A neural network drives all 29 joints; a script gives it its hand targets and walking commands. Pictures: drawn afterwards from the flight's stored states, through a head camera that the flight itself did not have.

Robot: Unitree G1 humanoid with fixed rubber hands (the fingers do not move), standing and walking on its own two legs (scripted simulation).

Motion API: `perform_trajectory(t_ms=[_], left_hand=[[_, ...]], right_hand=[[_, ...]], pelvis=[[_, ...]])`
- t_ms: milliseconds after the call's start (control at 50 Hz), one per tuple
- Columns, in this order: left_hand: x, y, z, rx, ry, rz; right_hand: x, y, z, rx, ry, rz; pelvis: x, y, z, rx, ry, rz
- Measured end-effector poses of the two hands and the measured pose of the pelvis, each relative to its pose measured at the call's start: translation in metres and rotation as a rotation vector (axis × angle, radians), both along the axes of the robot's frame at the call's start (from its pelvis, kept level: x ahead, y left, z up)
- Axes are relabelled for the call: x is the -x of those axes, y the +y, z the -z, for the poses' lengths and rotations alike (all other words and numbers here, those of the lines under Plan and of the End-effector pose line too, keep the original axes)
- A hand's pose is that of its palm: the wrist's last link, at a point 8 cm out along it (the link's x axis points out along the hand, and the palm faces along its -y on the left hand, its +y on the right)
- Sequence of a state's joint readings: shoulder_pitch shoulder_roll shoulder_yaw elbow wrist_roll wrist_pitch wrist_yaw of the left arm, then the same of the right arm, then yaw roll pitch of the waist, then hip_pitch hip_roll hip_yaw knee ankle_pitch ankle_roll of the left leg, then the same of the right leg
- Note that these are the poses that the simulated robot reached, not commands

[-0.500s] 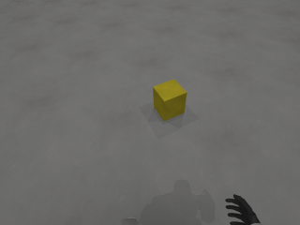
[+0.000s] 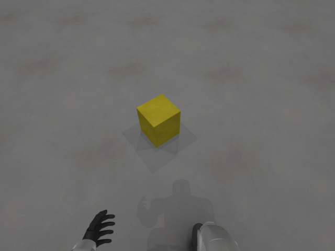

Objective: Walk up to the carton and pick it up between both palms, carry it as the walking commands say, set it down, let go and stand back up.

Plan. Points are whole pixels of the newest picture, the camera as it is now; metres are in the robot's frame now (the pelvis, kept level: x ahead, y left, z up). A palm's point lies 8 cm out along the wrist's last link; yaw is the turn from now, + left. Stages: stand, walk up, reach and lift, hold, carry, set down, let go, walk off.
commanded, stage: walk up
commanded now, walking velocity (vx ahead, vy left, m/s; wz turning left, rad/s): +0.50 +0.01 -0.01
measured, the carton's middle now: (159, 121) +0.95 +0.00 -0.64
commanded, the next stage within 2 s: none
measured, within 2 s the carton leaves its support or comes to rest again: neither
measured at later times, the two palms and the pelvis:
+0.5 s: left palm out of the picture +0.14 +0.23 -0.11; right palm (230, 156) +0.38 -0.21 -0.12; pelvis +0.24 +0.01 +0.01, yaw +0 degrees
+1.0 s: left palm (93, 139) +0.50 +0.25 -0.13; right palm (237, 171) +0.32 -0.21 -0.11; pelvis +0.40 +0.02 +0.01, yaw -1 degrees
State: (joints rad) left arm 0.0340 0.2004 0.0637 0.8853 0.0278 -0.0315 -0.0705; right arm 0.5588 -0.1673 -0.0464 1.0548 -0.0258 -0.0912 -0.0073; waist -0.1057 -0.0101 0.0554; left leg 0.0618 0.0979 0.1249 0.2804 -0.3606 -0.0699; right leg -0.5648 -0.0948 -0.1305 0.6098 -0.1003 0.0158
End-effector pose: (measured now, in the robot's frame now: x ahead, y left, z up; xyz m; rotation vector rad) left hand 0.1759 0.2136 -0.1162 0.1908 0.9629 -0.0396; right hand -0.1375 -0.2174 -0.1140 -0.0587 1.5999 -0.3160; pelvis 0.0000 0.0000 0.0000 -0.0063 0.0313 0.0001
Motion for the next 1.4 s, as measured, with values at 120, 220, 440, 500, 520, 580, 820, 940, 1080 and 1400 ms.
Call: perform_trajectory(t_ms=[120,220,440,500,520,580,820,940,1080,1400], left_hand=[[-0.043,-0.016,0.010,-0.076,0.003,-0.058],[0.011,0.002,-0.004,-0.133,0.206,-0.200],[0.056,0.013,-0.016,-0.126,0.491,-0.358],[0.038,0.021,-0.008,-0.096,0.527,-0.369],[0.030,0.025,-0.002,-0.084,0.538,-0.371],[0.001,0.043,0.021,-0.057,0.576,-0.354],[-0.222,0.078,0.027,-0.028,0.334,-0.179],[-0.292,0.053,0.017,-0.015,0.255,-0.125],[-0.356,0.009,0.011,-0.058,0.135,-0.108],[-0.290,0.007,0.003,-0.118,0.382,-0.260]], right_hand=[[-0.104,-0.039,0.035,-0.039,-0.038,-0.058],[-0.247,-0.059,0.031,-0.045,-0.254,-0.168],[-0.461,-0.016,0.011,-0.100,-0.475,-0.298],[-0.513,0.009,0.009,-0.103,-0.517,-0.329],[-0.531,0.017,0.009,-0.096,-0.531,-0.340],[-0.575,0.034,0.014,-0.037,-0.578,-0.353],[-0.480,0.019,-0.014,0.098,-0.235,-0.140],[-0.451,0.015,-0.014,0.071,-0.126,-0.064],[-0.468,-0.008,0.022,-0.024,-0.074,-0.029],[-0.664,-0.024,0.027,-0.027,-0.274,-0.190]], pelvis=[[-0.067,-0.031,0.017,-0.026,-0.005,-0.008],[-0.113,-0.034,-0.004,-0.039,-0.019,-0.005],[-0.213,-0.007,-0.015,-0.036,-0.021,0.006],[-0.243,0.010,-0.010,-0.024,-0.018,0.003],[-0.254,0.016,-0.007,-0.018,-0.017,0.003],[-0.289,0.038,0.011,0.004,-0.016,0.012],[-0.363,0.050,-0.014,0.044,-0.023,0.014],[-0.389,0.033,-0.016,0.036,-0.019,0.016],[-0.428,-0.005,0.001,-0.020,-0.019,0.016],[-0.478,-0.007,-0.010,-0.033,-0.032,0.006]])
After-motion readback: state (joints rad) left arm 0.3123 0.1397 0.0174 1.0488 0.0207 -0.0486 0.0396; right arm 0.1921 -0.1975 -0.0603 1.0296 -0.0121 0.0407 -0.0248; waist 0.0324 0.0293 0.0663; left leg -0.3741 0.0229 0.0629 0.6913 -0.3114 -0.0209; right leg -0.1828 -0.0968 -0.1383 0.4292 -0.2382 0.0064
